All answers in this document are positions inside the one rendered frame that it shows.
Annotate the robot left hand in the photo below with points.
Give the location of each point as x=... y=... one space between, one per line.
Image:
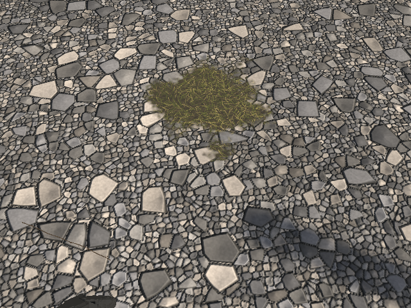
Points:
x=82 y=301

